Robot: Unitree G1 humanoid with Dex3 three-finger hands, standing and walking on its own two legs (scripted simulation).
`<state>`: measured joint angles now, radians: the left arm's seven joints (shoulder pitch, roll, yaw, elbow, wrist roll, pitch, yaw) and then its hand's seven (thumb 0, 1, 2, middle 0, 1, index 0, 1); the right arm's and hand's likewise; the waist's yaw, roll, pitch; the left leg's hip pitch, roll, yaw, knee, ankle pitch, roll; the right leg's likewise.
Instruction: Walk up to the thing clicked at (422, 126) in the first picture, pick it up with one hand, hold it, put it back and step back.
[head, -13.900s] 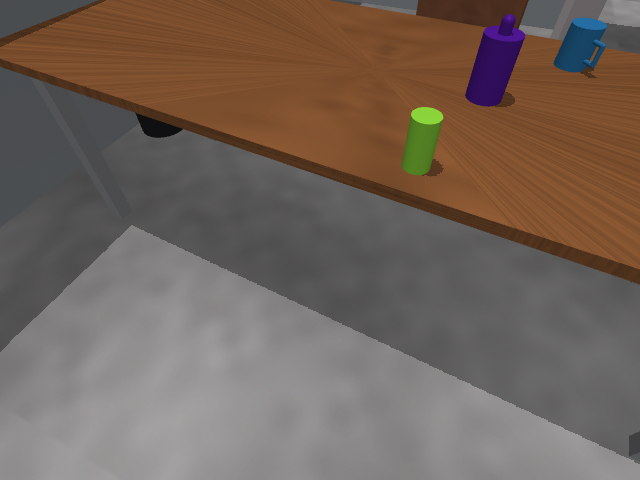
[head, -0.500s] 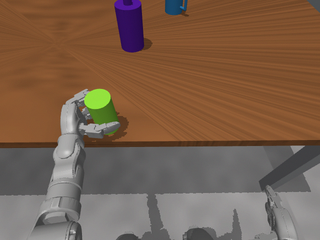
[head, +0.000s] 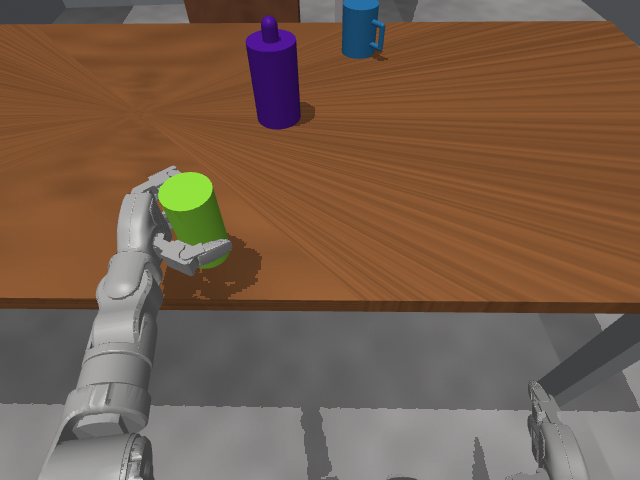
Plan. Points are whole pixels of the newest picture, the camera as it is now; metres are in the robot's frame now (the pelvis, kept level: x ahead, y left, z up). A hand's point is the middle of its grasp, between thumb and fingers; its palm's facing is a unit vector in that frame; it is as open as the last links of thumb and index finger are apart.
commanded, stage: settle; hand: left
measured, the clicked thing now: (198, 223) +0.39 +0.16 +0.12
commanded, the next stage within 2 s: lift in 0.60 s
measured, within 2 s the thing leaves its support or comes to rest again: neither
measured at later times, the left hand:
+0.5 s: hand (183, 210) +0.40 +0.17 +0.14, palm faces +0.04 -1.00 -0.02, open 9.5 cm
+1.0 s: hand (178, 187) +0.40 +0.17 +0.17, palm faces +0.05 -1.00 -0.01, open 9.6 cm
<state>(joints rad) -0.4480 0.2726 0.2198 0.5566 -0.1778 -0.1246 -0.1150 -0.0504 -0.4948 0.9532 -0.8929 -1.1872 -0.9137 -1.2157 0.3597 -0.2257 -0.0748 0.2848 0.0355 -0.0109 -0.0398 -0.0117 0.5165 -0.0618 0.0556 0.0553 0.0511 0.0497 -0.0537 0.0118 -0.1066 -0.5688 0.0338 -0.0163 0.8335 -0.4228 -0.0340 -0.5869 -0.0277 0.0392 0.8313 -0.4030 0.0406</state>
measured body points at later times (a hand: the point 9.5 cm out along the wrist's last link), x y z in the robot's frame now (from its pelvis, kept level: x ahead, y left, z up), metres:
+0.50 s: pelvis -0.01 +0.00 +0.01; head +0.01 +0.00 +0.46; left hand +0.39 +0.22 +0.14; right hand +0.14 -0.25 -0.05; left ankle -0.01 +0.14 -0.70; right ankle +0.01 -0.14 -0.70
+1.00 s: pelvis -0.01 +0.00 +0.01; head +0.00 -0.01 +0.46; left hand +0.39 +0.22 +0.18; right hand +0.14 -0.26 -0.05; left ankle -0.01 +0.14 -0.70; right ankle +0.01 -0.14 -0.70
